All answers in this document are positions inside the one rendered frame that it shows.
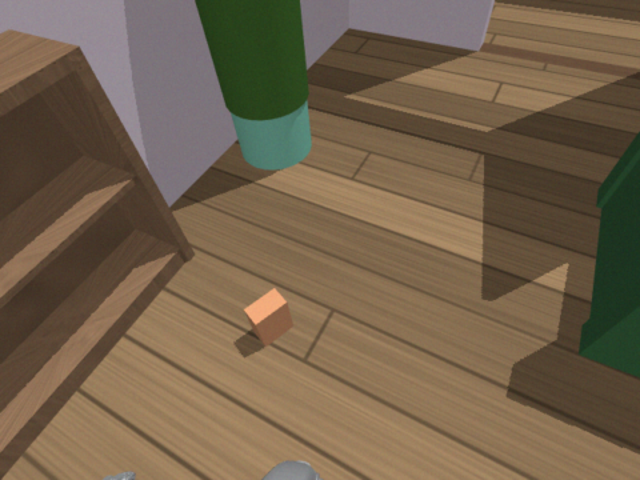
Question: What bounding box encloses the armchair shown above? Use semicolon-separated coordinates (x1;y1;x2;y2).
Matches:
579;131;640;378

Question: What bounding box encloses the carton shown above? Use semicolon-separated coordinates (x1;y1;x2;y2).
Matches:
244;288;294;347

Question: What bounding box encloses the potted plant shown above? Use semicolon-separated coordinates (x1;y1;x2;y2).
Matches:
195;0;312;170

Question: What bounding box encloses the bookshelf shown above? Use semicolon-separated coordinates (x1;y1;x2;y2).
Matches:
0;29;195;480

